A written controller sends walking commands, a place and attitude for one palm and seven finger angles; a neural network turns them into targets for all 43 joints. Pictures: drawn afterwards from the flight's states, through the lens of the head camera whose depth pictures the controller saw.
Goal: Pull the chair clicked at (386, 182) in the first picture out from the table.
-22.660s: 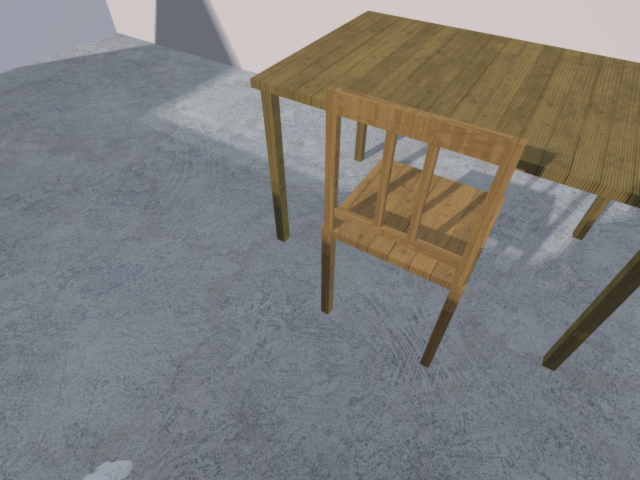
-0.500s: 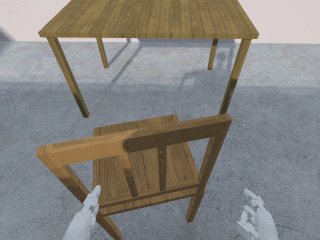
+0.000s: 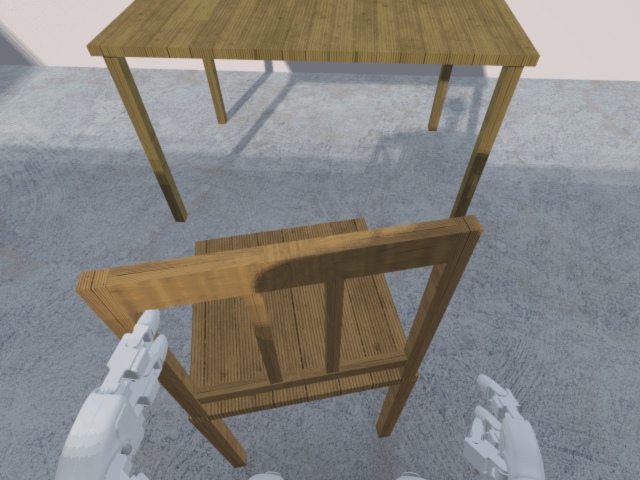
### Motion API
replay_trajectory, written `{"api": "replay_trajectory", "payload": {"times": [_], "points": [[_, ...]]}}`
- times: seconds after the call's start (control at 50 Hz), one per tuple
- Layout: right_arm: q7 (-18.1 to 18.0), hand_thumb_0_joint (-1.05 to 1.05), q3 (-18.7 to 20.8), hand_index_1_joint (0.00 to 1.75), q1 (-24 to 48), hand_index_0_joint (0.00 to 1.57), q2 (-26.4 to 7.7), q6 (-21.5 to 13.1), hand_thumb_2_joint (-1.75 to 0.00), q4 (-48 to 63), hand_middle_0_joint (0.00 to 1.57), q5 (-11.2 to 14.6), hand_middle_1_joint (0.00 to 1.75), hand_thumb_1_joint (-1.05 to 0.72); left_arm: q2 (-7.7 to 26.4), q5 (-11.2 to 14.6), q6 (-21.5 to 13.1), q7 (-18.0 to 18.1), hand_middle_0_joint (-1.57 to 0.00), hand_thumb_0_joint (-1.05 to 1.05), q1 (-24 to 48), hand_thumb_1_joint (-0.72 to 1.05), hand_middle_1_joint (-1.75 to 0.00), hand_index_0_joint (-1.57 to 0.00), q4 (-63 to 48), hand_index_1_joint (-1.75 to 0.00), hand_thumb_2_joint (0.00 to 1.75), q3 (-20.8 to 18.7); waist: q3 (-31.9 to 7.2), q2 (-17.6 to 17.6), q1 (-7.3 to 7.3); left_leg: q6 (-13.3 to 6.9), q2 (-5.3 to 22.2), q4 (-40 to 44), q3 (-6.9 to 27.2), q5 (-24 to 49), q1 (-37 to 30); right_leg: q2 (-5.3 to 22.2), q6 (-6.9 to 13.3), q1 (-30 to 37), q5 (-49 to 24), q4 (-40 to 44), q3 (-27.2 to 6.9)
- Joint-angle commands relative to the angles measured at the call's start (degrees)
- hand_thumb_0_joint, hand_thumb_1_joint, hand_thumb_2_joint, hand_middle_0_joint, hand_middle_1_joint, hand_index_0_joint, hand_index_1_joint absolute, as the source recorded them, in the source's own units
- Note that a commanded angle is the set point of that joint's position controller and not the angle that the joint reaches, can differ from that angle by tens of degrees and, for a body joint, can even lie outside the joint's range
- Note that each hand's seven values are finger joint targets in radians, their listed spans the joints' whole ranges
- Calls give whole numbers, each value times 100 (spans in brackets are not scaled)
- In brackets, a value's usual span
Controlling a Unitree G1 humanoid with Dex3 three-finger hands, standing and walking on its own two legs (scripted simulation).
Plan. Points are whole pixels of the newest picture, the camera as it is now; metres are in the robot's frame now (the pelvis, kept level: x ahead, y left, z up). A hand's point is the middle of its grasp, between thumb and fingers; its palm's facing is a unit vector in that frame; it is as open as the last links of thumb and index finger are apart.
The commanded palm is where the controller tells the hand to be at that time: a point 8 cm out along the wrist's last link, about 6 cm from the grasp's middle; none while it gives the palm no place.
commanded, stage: draw the hand back to the body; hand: left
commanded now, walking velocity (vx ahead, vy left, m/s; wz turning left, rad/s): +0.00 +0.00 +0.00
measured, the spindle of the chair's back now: (266, 341) +0.31 +0.10 -0.03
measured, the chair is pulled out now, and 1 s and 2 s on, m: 0.60 0.60 0.60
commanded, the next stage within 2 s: step back with the hand held close in 1.16 s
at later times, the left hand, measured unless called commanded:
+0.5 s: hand (106, 408) +0.17 +0.21 +0.12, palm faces +0.17 -0.86 -0.49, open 11.4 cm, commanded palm +0.15 +0.26 +0.20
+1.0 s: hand (48, 304) +0.22 +0.24 +0.21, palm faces +0.42 -0.80 -0.44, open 7.6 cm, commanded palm +0.17 +0.28 +0.24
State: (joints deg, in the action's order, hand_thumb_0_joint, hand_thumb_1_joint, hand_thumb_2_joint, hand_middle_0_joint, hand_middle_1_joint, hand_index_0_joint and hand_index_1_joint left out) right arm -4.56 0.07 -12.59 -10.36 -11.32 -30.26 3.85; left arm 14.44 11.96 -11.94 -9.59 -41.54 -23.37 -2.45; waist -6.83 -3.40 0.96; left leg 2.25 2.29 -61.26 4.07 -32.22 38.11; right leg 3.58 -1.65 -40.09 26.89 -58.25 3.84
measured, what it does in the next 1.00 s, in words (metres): rises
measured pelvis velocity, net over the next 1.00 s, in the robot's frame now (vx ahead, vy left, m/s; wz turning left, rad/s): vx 0.02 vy -0.02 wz -0.03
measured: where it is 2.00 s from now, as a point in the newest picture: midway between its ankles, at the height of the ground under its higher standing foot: outside the picture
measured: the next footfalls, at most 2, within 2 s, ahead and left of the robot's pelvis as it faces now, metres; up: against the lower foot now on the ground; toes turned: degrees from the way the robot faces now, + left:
none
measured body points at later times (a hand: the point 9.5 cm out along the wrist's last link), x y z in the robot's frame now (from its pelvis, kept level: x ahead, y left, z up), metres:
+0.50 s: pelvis +0.02 -0.01 +0.05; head +0.02 -0.04 +0.50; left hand +0.15 +0.25 +0.15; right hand +0.21 -0.23 -0.03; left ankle -0.01 +0.14 -0.67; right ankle +0.02 -0.14 -0.67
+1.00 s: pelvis +0.02 -0.02 +0.07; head +0.01 -0.05 +0.51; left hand +0.19 +0.27 +0.23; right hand +0.21 -0.25 -0.02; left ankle -0.01 +0.14 -0.67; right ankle +0.02 -0.14 -0.67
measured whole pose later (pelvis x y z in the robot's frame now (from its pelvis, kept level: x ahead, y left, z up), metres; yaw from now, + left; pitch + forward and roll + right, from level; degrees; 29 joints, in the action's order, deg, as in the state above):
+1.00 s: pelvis +0.02 -0.02 +0.07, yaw -1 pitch -4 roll +0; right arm -5.3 0.3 -10.0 -14.1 -8.9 -37.2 1.1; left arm 19.1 3.0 -3.1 7.7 -28.7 -22.5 -17.8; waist 2.4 -4.8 3.0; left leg 3.3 3.8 -27.7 1.2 -19.1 4.3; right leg 1.7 -0.5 -8.9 16.0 -29.3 3.0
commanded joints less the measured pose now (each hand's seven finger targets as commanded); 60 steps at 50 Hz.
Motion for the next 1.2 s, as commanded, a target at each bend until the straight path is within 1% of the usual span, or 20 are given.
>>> {"api": "replay_trajectory", "payload": {"times": [0.0,0.06,0.08,0.1,0.12,0.14,0.24,0.32,0.44,0.58,0.64,0.7,0.74,0.76,0.84,0.92,0.96,1.02,1.12,1.18], "points": [[-134,0,275,30,576,20,-636,-426,-90,956,20,93,30,-90,384,420,-426,157,-1,0,39,-48,-2,-1,-1504,-2,24,-889,-582,337,-69,-233,-214,1350,-194,1618,-305,-258,209,1124,-1006,1273,143],[-190,0,201,30,550,20,-673,-612,-90,884,20,92,30,-90,705,559,-515,196,-2,0,447,-37,-4,-2,-1922,-4,29,-1173,-518,3,-43,-218,-214,1511,-175,1614,-539,-266,223,1232,-907,1436,132],[-310,0,166,30,549,20,-651,-386,-90,979,20,-65,30,-90,1835,-614,208,1077,-3,0,-23,-33,-5,-3,-1814,-5,31,-1495,-778,-245,359,-176,-43,1843,-217,1567,-828,-84,360,1761,-853,1638,-198],[-348,0,77,30,481,20,-558,-329,-90,1140,20,-88,30,-90,1225,-695,506,1419,-4,0,35,-30,-5,-4,-2388,-5,32,-1109,-550,-407,164,-175,-101,1975,-250,1598,-976,-32,338,1795,-1006,1760,-108],[-376,0,85,30,526,20,-553,-324,-90,1066,20,-89,30,-90,1363,-751,711,1630,-4,0,141,-26,-6,-4,-2359,-6,34,-1261,-472,-332,173,-148,-87,2028,-215,1558,-976,-35,339,1887,-940,1838,-83],[-395,0,31,30,505,20,-542,-298,-90,1018,20,-110,30,-90,1105,-833,805,1754,-4,0,172,-22,-7,-4,-2331,-7,36,-1063,-266,-482,103,-154,-91,2100,-242,1645,-1097,-51,335,1902,-1054,1860,-34],[-477,0,-29,30,599,20,-611,-154,-90,874,20,-159,30,-90,1473,-919,1056,2066,-7,0,559,-4,-10,-7,-2159,-10,44,-1426,76,-106,121,-168,-67,2444,-250,1818,-1573,-93,315,2314,-1313,2311,4],[-492,0,-50,30,679,20,-652,-207,-90,729,20,-172,30,-90,1734,-937,1064,2170,-9,0,961,10,-14,-9,-2074,-14,51,-1726,240,-192,156,-178,-74,2715,-285,1856,-1942,-93,322,2552,-1383,2638,-48],[-431,0,-66,30,734,20,-666,-395,-90,481,20,-223,30,-90,1912,-946,982,2235,-12,0,1166,32,-18,-12,-2367,-18,62,-2014,18,-584,207,-171,-95,3048,-336,2526,-2505,-57,314,3095,-2197,2753,-36],[-349,0,3,30,828,20,-785,-490,-90,236,20,-250,30,-90,1849,-962,827,2199,-16,0,1831,57,-23,-16,-1990,-23,74,-2152,300,-158,151,-236,-69,3261,-381,2558,-2915,-36,229,3073,-2300,3096,-57],[-313,0,48,30,868,20,-821,-473,-90,143,20,-268,30,-90,1766,-957,743,2150,-17,0,1951,68,-26,-17,-1550,-26,80,-2237,427,233,165,-275,-58,3348,-390,2582,-2993,-33,204,3109,-2367,3188,-75],[-238,0,103,30,953,20,-801,-345,-90,77,20,-279,30,-90,1579,-933,686,2075,-19,0,1807,79,-28,-19,-939,-28,85,-2338,546,512,216,-304,-38,3431,-442,2689,-2963,-15,177,3214,-2528,3239,-60],[-172,0,112,30,1015,20,-783,-213,-90,59,20,-255,30,-90,1433,-900,683,1982,-19,0,1713,86,-29,-19,-513,-29,88,-2335,752,538,236,-305,-38,3500,-478,2675,-2879,-11,172,3226,-2516,3320,-80],[-154,0,141,30,1042,20,-814,-146,-90,70,20,-253,30,-90,1525,-874,644,1963,-20,0,1772,90,-30,-20,-510,-30,90,-2435,769,519,243,-310,-29,3533,-479,2656,-2855,-6,173,3256,-2513,3348,-94],[-68,0,170,30,1123,20,-785,17,-90,163,20,-234,30,-90,1305,-850,550,1829,-20,0,1517,90,-30,-20,-524,-30,90,-2253,758,405,279,-317,-15,3636,-488,2726,-2845,-8,187,3354,-2541,3410,-101],[-94,0,177,30,1182,20,-805,-56,-90,259,20,-258,30,-90,1887,-891,416,1895,-20,0,1822,90,-30,-20,-1444,-30,90,-2618,320,-162,326,-290,-13,3709,-489,2775,-3076,-6,235,3532,-2506,3415,-152],[-122,0,171,30,1124,20,-773,-134,-90,271,20,-266,30,-90,1904,-913,382,1943,-20,0,1733,90,-30,-20,-1656,-30,90,-2643,165,-277,332,-282,-17,3741,-502,2846,-3178,-15,249,3584,-2536,3416,-147],[-158,0,165,30,1061,20,-799,-177,-90,190,20,-266,30,-90,1911,-945,429,1996,-20,0,1862,90,-30,-20,-1671,-30,90,-2647,273,-303,279,-249,-8,3782,-482,2847,-3179,-42,268,3547,-2487,3468,-133],[-176,0,207,30,1046,20,-862,-79,-90,80,20,-242,30,-90,1546,-938,528,1973,-20,0,1861,90,-30,-20,-901,-30,90,-2387,819,178,200,-265,40,3846,-461,2638,-3006,-65,251,3304,-2210,3566,-70],[-136,0,218,30,1075,20,-879,-23,-90,122,20,-249,30,-90,1452,-938,517,1926,-20,0,1795,90,-30,-20,-834,-30,90,-2294,726,221,231,-291,40,3880,-459,2583,-3034,-66,237,3322,-2130,3544,-82]]}}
